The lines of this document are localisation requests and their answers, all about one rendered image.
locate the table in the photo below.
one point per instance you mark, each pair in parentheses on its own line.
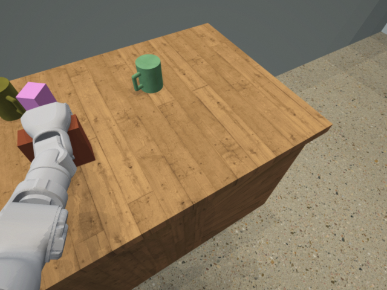
(173,168)

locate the robot left upper arm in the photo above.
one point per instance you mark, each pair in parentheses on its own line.
(30,236)

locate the sponge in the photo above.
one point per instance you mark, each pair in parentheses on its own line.
(81,146)

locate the left robot hand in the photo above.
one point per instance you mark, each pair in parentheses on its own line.
(53,115)

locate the robot left forearm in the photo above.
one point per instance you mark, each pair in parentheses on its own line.
(50,173)

